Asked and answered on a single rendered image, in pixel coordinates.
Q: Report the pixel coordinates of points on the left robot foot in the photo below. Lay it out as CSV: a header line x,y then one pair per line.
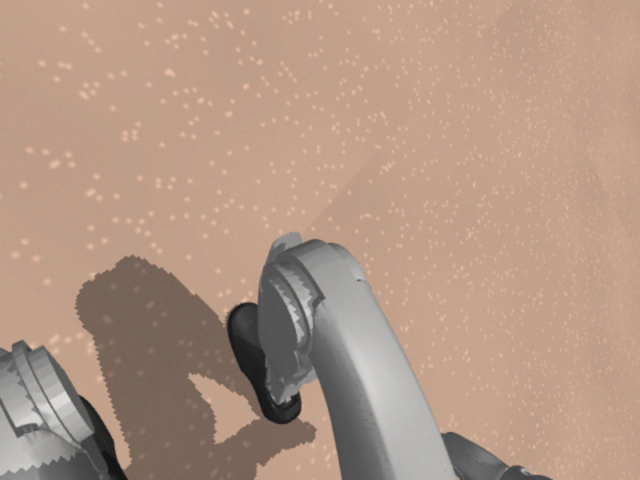
x,y
104,442

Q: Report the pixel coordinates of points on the right robot hand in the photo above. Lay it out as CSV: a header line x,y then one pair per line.
x,y
470,461

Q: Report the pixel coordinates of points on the right robot foot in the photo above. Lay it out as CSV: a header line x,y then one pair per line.
x,y
243,335

